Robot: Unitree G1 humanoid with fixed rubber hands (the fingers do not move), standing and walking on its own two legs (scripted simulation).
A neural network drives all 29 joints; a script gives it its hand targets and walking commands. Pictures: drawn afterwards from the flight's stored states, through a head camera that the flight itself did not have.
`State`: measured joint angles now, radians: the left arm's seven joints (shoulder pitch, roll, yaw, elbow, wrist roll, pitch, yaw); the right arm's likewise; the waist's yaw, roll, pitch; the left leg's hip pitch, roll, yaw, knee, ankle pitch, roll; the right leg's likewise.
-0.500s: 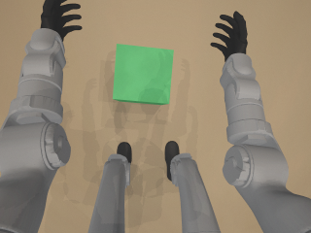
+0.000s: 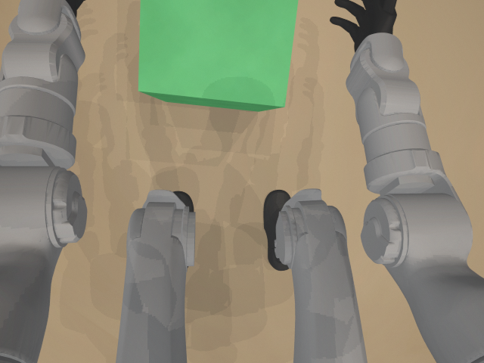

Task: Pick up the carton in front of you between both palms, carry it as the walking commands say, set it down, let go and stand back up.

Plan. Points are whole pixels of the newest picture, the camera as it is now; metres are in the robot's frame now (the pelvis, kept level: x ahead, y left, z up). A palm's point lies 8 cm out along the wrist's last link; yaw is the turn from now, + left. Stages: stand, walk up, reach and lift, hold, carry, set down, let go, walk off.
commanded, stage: reach and lift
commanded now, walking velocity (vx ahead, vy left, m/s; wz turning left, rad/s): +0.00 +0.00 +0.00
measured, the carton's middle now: (217, 46) +0.54 +0.04 -0.32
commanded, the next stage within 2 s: none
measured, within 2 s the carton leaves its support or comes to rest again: leaves its support in 1.10 s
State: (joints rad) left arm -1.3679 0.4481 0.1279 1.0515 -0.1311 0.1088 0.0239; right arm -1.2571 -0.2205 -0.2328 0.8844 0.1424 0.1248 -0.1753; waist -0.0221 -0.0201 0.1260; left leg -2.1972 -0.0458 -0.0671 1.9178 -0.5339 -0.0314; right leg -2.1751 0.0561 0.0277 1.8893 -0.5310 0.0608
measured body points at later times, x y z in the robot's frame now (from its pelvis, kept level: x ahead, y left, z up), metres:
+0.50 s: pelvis +0.00 +0.00 -0.08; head +0.37 +0.03 +0.16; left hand +0.56 +0.21 -0.26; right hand +0.55 -0.15 -0.26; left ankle +0.10 +0.12 -0.41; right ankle +0.11 -0.13 -0.41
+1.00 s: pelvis -0.01 +0.00 -0.08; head +0.36 +0.03 +0.16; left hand +0.56 +0.19 -0.26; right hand +0.55 -0.12 -0.25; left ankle +0.10 +0.12 -0.41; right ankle +0.11 -0.13 -0.41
